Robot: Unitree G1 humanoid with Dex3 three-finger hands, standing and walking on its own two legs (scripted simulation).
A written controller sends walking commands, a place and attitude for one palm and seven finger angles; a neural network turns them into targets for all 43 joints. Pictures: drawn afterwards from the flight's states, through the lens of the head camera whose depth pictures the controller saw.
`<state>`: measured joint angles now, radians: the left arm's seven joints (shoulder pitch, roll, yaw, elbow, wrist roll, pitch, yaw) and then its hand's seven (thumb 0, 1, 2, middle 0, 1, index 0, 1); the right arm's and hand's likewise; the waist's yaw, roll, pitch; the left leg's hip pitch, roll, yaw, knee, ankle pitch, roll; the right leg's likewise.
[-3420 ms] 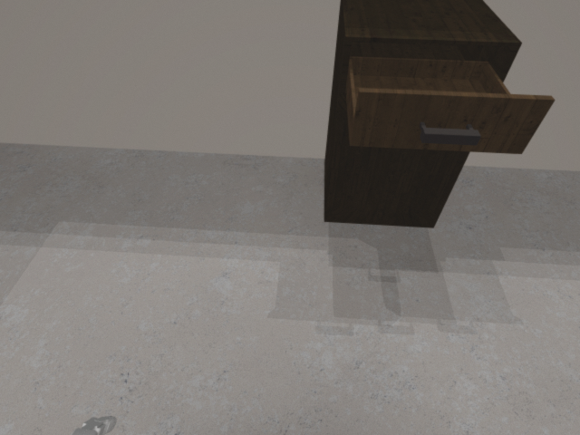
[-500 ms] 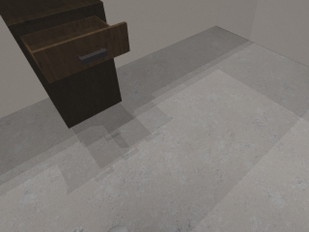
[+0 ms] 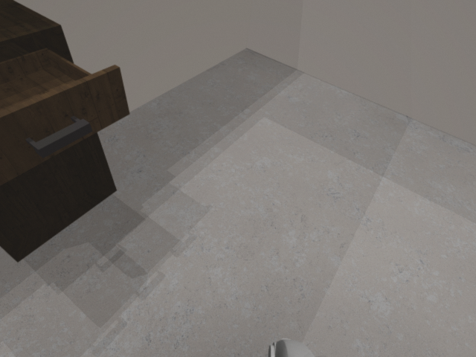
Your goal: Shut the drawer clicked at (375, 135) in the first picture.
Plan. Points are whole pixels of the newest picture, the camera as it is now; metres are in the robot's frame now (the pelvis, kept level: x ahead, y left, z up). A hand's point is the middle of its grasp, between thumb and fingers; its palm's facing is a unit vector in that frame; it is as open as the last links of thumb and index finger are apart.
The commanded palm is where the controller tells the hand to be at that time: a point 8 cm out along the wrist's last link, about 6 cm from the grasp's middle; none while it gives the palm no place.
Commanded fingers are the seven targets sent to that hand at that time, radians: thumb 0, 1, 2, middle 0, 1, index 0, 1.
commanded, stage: walk to a spot facing it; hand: left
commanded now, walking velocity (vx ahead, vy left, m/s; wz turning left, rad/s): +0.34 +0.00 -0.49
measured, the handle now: (58, 133) +0.59 +0.49 -0.04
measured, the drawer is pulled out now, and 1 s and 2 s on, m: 0.30 0.30 0.30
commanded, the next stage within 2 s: turn to face it in 1.06 s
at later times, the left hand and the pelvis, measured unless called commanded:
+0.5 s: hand (192, 262) +0.35 +0.12 -0.18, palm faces -0.19 -0.96 -0.20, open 7.2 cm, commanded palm none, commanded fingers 0.00 0.90 0.90 -0.20 -0.30 -0.20 -0.30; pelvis +0.23 -0.05 -0.02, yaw -12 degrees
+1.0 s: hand (193, 201) +0.53 +0.14 -0.18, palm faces -0.31 -0.94 -0.16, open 7.4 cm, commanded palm none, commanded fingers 0.00 0.90 0.90 -0.20 -0.30 -0.20 -0.30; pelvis +0.44 -0.03 -0.01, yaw -25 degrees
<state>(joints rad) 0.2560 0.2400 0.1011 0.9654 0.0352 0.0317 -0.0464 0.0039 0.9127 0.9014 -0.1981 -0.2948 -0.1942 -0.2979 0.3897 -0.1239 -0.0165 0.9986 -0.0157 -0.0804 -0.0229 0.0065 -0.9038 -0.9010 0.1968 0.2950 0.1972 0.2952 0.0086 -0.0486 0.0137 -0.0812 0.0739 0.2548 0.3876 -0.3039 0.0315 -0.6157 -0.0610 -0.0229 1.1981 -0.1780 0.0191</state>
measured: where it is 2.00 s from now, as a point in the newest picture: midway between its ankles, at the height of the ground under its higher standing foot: (255, 291)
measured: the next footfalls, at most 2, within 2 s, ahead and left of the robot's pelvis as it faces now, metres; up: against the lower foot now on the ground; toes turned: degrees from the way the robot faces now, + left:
right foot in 0.30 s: +0.28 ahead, -0.13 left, +0.00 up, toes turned -17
left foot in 0.76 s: +0.51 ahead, +0.05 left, +0.00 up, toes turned -8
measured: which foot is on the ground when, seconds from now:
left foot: down 0.00-0.30, up 0.32-0.74, down 0.76-1.00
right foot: up 0.00-0.28, down 0.30-0.76, up 0.78-1.00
